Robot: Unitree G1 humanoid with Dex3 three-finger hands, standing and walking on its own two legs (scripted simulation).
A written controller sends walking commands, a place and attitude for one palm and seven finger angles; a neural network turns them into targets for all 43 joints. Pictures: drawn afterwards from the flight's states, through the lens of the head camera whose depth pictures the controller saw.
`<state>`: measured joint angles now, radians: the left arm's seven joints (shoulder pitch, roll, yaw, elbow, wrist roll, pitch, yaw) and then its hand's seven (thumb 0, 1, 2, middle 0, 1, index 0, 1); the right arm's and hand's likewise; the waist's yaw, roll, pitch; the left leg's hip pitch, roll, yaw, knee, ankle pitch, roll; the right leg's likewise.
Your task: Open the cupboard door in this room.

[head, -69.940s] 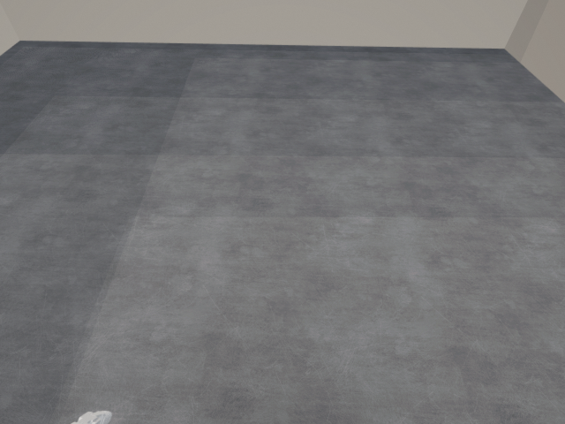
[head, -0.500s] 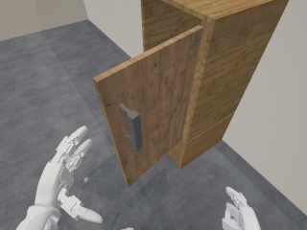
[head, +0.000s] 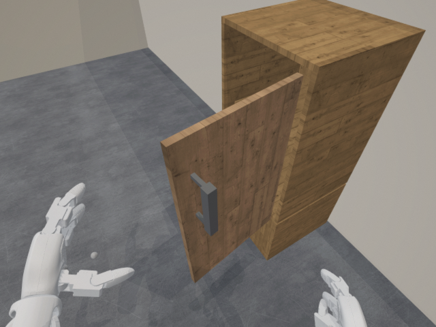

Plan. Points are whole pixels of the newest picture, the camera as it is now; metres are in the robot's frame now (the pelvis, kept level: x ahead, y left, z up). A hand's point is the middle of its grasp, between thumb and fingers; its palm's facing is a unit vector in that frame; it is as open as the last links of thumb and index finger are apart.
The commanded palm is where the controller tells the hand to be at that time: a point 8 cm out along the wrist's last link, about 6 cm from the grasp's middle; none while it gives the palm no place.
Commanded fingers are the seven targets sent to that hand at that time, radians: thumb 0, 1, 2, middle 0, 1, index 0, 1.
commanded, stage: draw the hand back to the body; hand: left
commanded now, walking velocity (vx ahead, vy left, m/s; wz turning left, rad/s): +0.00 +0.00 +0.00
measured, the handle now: (203, 204) +0.35 +0.07 +0.02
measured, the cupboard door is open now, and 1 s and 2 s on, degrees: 99 99 99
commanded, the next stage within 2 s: step back with the hand held close in 0.80 s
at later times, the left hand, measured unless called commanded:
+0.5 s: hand (49, 215) +0.21 +0.26 +0.17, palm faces +0.46 -0.79 -0.40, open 8.3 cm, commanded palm +0.16 +0.29 +0.18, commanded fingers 0.00 0.90 0.90 -0.20 -0.30 -0.20 -0.30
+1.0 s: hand (50, 219) +0.20 +0.25 +0.18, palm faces +0.45 -0.79 -0.41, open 7.4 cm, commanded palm +0.15 +0.29 +0.19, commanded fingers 0.00 0.90 0.90 -0.20 -0.30 -0.20 -0.30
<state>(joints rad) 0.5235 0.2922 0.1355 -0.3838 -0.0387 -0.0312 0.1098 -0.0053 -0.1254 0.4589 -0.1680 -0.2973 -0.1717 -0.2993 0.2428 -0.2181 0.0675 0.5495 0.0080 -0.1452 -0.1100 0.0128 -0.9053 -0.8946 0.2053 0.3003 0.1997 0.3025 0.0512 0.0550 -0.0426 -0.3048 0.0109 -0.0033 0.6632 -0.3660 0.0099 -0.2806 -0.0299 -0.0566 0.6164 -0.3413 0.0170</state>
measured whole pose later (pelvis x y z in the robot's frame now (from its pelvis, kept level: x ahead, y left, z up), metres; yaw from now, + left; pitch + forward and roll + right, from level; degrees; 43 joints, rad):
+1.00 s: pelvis +0.00 -0.01 +0.02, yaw -1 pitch -3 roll -1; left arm 0.44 0.34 0.36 -0.37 -0.05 -0.09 0.11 0.02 0.89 0.90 -0.21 -0.30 -0.21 -0.30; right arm 0.18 -0.22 0.03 0.64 0.00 -0.10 -0.08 0.01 -0.91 -0.89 0.21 0.30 0.20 0.30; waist 0.06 0.07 0.02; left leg -0.10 0.03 0.01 0.42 -0.26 -0.01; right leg -0.08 0.00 -0.05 0.35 -0.22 0.00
